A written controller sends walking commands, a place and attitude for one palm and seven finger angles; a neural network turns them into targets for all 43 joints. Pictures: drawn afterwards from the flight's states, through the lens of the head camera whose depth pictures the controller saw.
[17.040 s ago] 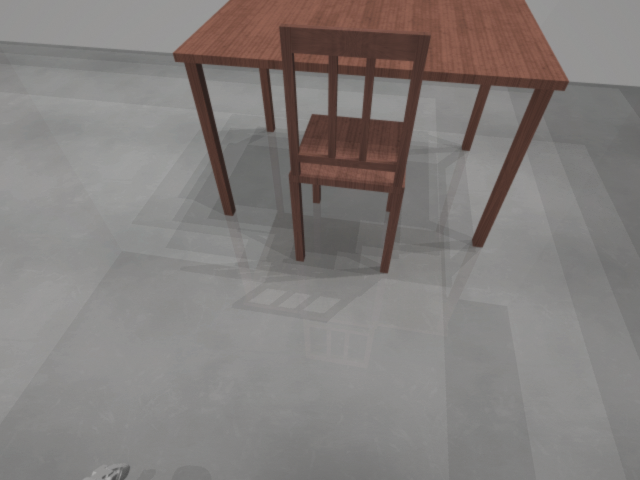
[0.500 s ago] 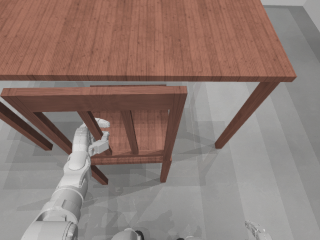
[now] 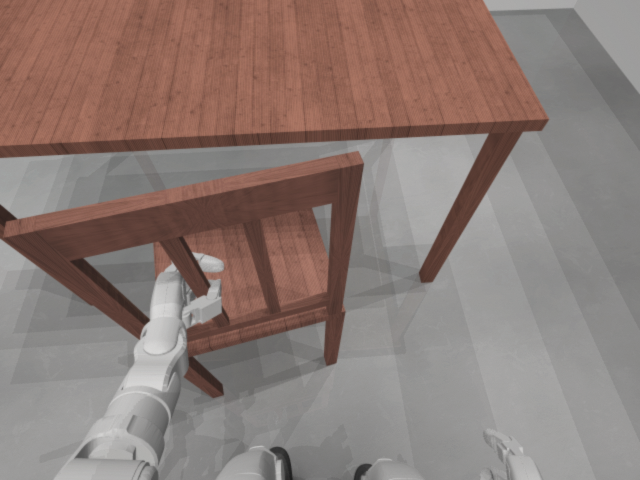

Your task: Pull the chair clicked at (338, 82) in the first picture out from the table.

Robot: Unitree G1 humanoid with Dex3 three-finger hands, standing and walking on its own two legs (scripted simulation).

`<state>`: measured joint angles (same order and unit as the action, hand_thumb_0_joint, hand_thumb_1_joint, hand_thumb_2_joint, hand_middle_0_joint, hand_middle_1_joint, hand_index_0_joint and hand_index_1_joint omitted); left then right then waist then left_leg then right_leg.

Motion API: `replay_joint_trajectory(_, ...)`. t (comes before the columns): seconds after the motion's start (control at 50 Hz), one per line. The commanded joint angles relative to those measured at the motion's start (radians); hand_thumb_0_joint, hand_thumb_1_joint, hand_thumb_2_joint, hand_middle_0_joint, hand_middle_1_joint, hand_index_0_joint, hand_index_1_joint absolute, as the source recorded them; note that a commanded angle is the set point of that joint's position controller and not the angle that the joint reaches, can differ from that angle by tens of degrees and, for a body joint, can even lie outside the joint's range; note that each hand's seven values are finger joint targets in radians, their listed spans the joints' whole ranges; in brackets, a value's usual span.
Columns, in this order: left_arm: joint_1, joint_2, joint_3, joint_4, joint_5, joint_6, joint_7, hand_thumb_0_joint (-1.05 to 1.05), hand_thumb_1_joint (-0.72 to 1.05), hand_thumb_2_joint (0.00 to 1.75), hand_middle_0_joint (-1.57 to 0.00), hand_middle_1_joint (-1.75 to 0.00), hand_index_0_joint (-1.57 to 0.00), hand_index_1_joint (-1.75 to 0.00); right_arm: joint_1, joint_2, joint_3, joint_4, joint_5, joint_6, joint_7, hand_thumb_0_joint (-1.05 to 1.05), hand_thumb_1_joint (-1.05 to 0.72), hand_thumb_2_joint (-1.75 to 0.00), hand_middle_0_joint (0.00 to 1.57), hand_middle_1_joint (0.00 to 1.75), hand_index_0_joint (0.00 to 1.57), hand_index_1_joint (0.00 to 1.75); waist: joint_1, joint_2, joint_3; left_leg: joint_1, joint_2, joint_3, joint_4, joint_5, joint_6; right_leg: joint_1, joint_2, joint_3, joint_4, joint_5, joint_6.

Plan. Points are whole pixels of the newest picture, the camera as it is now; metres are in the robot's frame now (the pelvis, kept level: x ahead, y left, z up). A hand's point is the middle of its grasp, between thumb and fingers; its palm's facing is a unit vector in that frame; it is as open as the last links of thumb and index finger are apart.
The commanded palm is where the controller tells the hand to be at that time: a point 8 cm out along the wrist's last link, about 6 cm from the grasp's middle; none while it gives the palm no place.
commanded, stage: step backward, pulling the chair out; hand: left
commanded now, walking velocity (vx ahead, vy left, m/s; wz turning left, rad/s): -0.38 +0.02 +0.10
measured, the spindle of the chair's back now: (201, 288) +0.37 +0.18 -0.07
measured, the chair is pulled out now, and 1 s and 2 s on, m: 0.08 0.25 0.42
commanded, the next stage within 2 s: none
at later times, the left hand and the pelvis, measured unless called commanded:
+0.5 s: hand (219, 360) +0.26 +0.14 -0.06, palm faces +0.03 -0.98 -0.18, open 5.1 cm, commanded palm +0.23 +0.19 -0.06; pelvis -0.08 +0.00 +0.00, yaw +1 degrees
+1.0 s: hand (216, 434) +0.18 +0.13 -0.06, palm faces +0.05 -0.98 -0.20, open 5.3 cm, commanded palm +0.15 +0.18 -0.05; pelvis -0.17 -0.02 +0.00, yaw +2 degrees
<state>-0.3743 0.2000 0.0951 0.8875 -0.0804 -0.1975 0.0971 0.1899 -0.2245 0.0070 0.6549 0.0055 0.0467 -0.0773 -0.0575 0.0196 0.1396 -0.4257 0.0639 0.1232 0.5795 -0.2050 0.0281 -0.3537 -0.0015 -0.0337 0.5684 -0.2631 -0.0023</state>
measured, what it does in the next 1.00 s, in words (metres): walks backwards: left foot, then right foot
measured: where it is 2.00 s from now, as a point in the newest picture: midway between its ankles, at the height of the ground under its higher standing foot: outside the picture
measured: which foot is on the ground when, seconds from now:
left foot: down 0.00-0.08, up 0.10-0.26, down 0.28-0.58, up 0.60-0.74, down 0.76-1.00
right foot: down 0.00-0.38, up 0.40-0.46, down 0.48-0.80, up 0.82-0.92, down 0.94-1.00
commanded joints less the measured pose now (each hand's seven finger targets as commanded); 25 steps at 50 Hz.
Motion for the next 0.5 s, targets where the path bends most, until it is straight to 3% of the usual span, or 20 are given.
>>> replay_joint_trajectory(0.0, -0.173, 0.146, -0.007, -0.196, 0.052, -0.066, 0.002, 0.00, 0.90, 0.90, -0.50, -1.45, -0.50, -1.45, 0.025, -0.164, -0.069, -0.079, 0.008, -0.046, -0.018, 0.00, -0.90, -0.90, 0.20, 0.30, 0.20, 0.30, 0.024, 0.120, -0.423, 0.181, 0.179, -0.202, -0.047, 0.297, 0.031, 0.160, -0.080, 0.049, -0.076, 0.204, -0.016)
replay_joint_trajectory(0.02, -0.179, 0.159, -0.005, -0.193, 0.045, -0.071, 0.006, 0.00, 0.90, 0.90, -0.50, -1.45, -0.50, -1.45, 0.040, -0.159, -0.074, -0.076, 0.014, -0.051, -0.024, 0.00, -0.90, -0.90, 0.20, 0.30, 0.20, 0.30, 0.016, 0.035, -0.434, 0.170, 0.134, -0.174, -0.007, 0.194, 0.005, 0.164, -0.124, 0.103, -0.121, 0.307, -0.024)
replay_joint_trajectory(0.04, -0.178, 0.203, 0.011, -0.180, 0.044, -0.071, 0.014, 0.00, 0.90, 0.90, -0.50, -1.45, -0.50, -1.45, 0.056, -0.161, -0.080, -0.070, 0.022, -0.051, -0.032, 0.00, -0.90, -0.90, 0.20, 0.30, 0.20, 0.30, 0.005, -0.056, -0.456, 0.146, 0.076, -0.130, 0.059, 0.067, -0.028, 0.176, -0.206, 0.188, -0.154, 0.382, -0.052)
replay_joint_trajectory(0.06, -0.195, 0.200, 0.000, -0.173, 0.046, -0.073, 0.023, 0.00, 0.90, 0.90, -0.50, -1.45, -0.50, -1.45, 0.037, -0.160, -0.079, -0.062, 0.026, -0.054, -0.035, 0.00, -0.90, -0.90, 0.20, 0.30, 0.20, 0.30, 0.005, -0.081, -0.448, 0.113, 0.015, -0.112, 0.148, -0.145, -0.057, 0.157, -0.302, 0.274, -0.188, 0.464, -0.093)
replay_joint_trajectory(0.08, -0.210, 0.195, -0.011, -0.152, 0.051, -0.068, 0.028, 0.00, 0.90, 0.90, -0.50, -1.45, -0.50, -1.45, 0.009, -0.160, -0.072, -0.055, 0.026, -0.057, -0.037, 0.00, -0.90, -0.90, 0.20, 0.30, 0.20, 0.30, 0.021, -0.082, -0.431, 0.058, -0.009, -0.151, 0.233, -0.254, -0.061, 0.153, -0.354, 0.294, -0.205, 0.482, -0.119)
replay_joint_trajectory(0.12, -0.219, 0.184, -0.006, -0.134, 0.065, -0.052, 0.036, 0.00, 0.90, 0.90, -0.50, -1.45, -0.50, -1.45, -0.011, -0.150, -0.056, -0.031, 0.013, -0.068, -0.038, 0.00, -0.90, -0.90, 0.20, 0.30, 0.20, 0.30, 0.031, -0.082, -0.441, -0.020, -0.019, -0.221, 0.282, -0.277, -0.064, 0.240, -0.380, 0.263, -0.153, 0.619, -0.146)
replay_joint_trajectory(0.14, -0.210, 0.204, 0.014, -0.119, 0.068, -0.040, 0.040, 0.00, 0.90, 0.90, -0.50, -1.45, -0.50, -1.45, -0.006, -0.162, -0.057, -0.020, 0.012, -0.068, -0.042, 0.00, -0.90, -0.90, 0.20, 0.30, 0.20, 0.30, 0.027, -0.087, -0.442, -0.019, -0.021, -0.234, 0.256, -0.262, -0.064, 0.258, -0.375, 0.238, -0.127, 0.672, -0.145)
replay_joint_trajectory(0.2, -0.208, 0.146, -0.023, -0.114, 0.058, -0.028, 0.033, 0.00, 0.90, 0.90, -0.50, -1.45, -0.50, -1.45, 0.005, -0.156, -0.054, -0.008, 0.018, -0.060, -0.046, 0.00, -0.90, -0.90, 0.20, 0.30, 0.20, 0.30, 0.018, -0.122, -0.450, 0.034, -0.005, -0.208, 0.065, -0.157, -0.062, 0.312, -0.319, 0.161, -0.076, 0.725, -0.094)
replay_joint_trajectory(0.24, -0.204, 0.128, -0.051, -0.111, 0.047, -0.015, 0.031, 0.00, 0.90, 0.90, -0.50, -1.45, -0.50, -1.45, 0.021, -0.172, -0.063, -0.014, 0.023, -0.047, -0.057, 0.00, -0.90, -0.90, 0.20, 0.30, 0.20, 0.30, 0.011, -0.125, -0.432, 0.104, 0.039, -0.203, -0.089, 0.070, -0.046, 0.292, -0.256, 0.113, -0.046, 0.645, -0.050)
replay_joint_trajectory(0.26, -0.206, 0.103, -0.073, -0.142, 0.041, -0.016, 0.026, 0.00, 0.90, 0.90, -0.50, -1.45, -0.50, -1.45, 0.024, -0.180, -0.070, -0.032, 0.022, -0.036, -0.057, 0.00, -0.90, -0.90, 0.20, 0.30, 0.20, 0.30, 0.015, -0.083, -0.436, 0.151, 0.077, -0.219, -0.125, 0.231, -0.025, 0.257, -0.198, 0.084, -0.043, 0.558, -0.013)
replay_joint_trajectory(0.28, -0.211, 0.077, -0.096, -0.158, 0.039, -0.019, 0.016, 0.00, 0.90, 0.90, -0.50, -1.45, -0.50, -1.45, 0.030, -0.189, -0.077, -0.047, 0.024, -0.024, -0.051, 0.00, -0.90, -0.90, 0.20, 0.30, 0.20, 0.30, 0.017, -0.061, -0.435, 0.178, 0.107, -0.232, -0.126, 0.305, -0.008, 0.227, -0.147, 0.067, -0.052, 0.441, 0.011)
replay_joint_trajectory(0.3, -0.227, 0.060, -0.111, -0.203, 0.050, -0.032, 0.011, 0.00, 0.90, 0.90, -0.50, -1.45, -0.50, -1.45, 0.010, -0.167, -0.063, -0.067, 0.013, -0.022, -0.044, 0.00, -0.90, -0.90, 0.20, 0.30, 0.20, 0.30, 0.013, 0.074, -0.448, 0.177, 0.132, -0.277, -0.156, 0.375, 0.011, 0.224, -0.112, 0.039, 0.003, 0.370, 0.016)
replay_joint_trajectory(0.32, -0.216, 0.053, -0.109, -0.210, 0.059, -0.034, 0.005, 0.00, 0.90, 0.90, -0.50, -1.45, -0.50, -1.45, -0.001, -0.166, -0.062, -0.079, 0.004, -0.015, -0.039, 0.00, -0.90, -0.90, 0.20, 0.30, 0.20, 0.30, 0.022, 0.154, -0.433, 0.165, 0.168, -0.314, -0.165, 0.440, 0.030, 0.190, -0.077, 0.020, 0.069, 0.254, 0.015)
replay_joint_trajectory(0.34, -0.191, 0.059, -0.097, -0.225, 0.061, -0.034, 0.002, 0.00, 0.90, 0.90, -0.50, -1.45, -0.50, -1.45, -0.003, -0.163, -0.068, -0.085, -0.002, -0.011, -0.032, 0.00, -0.90, -0.90, 0.20, 0.30, 0.20, 0.30, 0.029, 0.211, -0.441, 0.193, 0.197, -0.342, -0.158, 0.510, 0.053, 0.151, -0.058, 0.021, 0.102, 0.137, 0.011)
replay_joint_trajectory(0.38, -0.163, 0.042, -0.098, -0.249, 0.063, -0.036, -0.003, 0.00, 0.90, 0.90, -0.50, -1.45, -0.50, -1.45, 0.006, -0.150, -0.071, -0.089, -0.010, -0.016, -0.011, 0.00, -0.90, -0.90, 0.20, 0.30, 0.20, 0.30, 0.032, 0.243, -0.421, 0.247, 0.241, -0.359, -0.137, 0.595, 0.080, 0.064, -0.039, 0.029, 0.119, -0.080, -0.003)
replay_joint_trajectory(0.42, -0.187, 0.037, -0.103, -0.257, 0.072, -0.047, -0.003, 0.00, 0.90, 0.90, -0.50, -1.45, -0.50, -1.45, 0.040, -0.147, -0.072, -0.072, -0.013, -0.034, 0.003, 0.00, -0.90, -0.90, 0.20, 0.30, 0.20, 0.30, 0.016, 0.226, -0.421, 0.352, 0.240, -0.347, -0.060, 0.767, 0.078, 0.034, -0.036, 0.041, 0.031, 0.009, -0.012)
replay_joint_trajectory(0.44, -0.175, 0.051, -0.092, -0.242, 0.077, -0.047, -0.005, 0.00, 0.90, 0.90, -0.50, -1.45, -0.50, -1.45, 0.056, -0.150, -0.075, -0.064, -0.013, -0.039, 0.006, 0.00, -0.90, -0.90, 0.20, 0.30, 0.20, 0.30, 0.008, 0.188, -0.428, 0.374, 0.233, -0.338, -0.033, 0.806, 0.067, 0.054, -0.032, 0.040, -0.008, 0.083, -0.009)
replay_joint_trajectory(0.48, -0.207, 0.057, -0.094, -0.253, 0.090, -0.060, -0.008, 0.00, 0.90, 0.90, -0.50, -1.45, -0.50, -1.45, 0.061, -0.149, -0.073, -0.055, -0.013, -0.042, 0.013, 0.00, -0.90, -0.90, 0.20, 0.30, 0.20, 0.30, -0.002, 0.202, -0.452, 0.381, 0.206, -0.302, 0.001, 0.809, 0.044, 0.102, -0.046, 0.048, -0.073, 0.234, -0.014)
